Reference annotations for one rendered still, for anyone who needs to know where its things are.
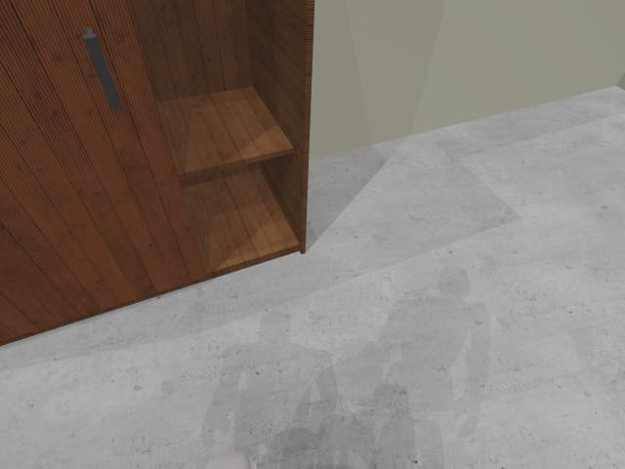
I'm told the wardrobe door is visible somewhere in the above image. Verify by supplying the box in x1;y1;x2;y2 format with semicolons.
0;0;208;342

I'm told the handle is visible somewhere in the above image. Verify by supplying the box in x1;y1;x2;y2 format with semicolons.
83;27;123;111

